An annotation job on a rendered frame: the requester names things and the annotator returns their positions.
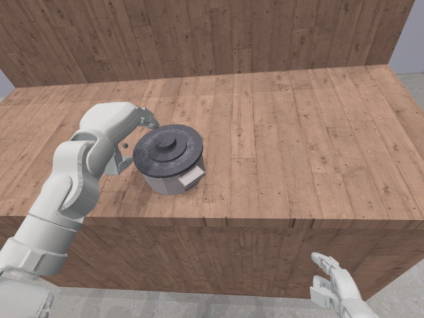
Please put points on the robot left upper arm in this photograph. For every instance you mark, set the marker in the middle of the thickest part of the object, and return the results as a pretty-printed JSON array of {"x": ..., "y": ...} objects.
[{"x": 23, "y": 300}]

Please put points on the table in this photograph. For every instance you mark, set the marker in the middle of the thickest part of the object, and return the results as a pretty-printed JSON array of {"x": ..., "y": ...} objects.
[{"x": 311, "y": 143}]

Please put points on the pot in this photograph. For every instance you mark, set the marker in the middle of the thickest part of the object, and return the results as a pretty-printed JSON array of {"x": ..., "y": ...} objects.
[{"x": 180, "y": 183}]

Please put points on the lid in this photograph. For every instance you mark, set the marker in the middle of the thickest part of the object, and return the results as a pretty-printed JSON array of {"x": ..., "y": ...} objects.
[{"x": 166, "y": 164}]

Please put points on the right robot forearm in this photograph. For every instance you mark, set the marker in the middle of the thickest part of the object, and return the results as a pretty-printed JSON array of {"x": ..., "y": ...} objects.
[{"x": 355, "y": 308}]

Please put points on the left robot forearm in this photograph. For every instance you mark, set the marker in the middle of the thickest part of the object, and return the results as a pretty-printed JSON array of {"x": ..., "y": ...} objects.
[{"x": 71, "y": 192}]

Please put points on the robot left hand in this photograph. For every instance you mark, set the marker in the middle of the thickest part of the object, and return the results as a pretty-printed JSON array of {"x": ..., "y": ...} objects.
[{"x": 116, "y": 121}]

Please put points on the knob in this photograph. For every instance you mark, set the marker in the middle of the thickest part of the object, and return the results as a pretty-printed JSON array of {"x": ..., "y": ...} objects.
[{"x": 165, "y": 141}]

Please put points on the robot right hand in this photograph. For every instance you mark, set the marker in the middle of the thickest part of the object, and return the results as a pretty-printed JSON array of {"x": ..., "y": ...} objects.
[{"x": 329, "y": 294}]

